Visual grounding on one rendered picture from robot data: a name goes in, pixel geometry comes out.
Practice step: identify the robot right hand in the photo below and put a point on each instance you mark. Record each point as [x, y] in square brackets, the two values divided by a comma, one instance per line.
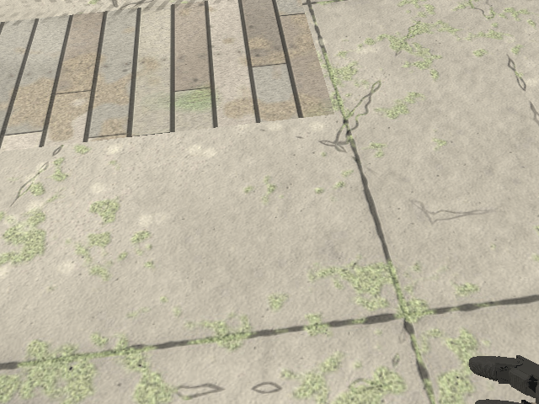
[521, 373]

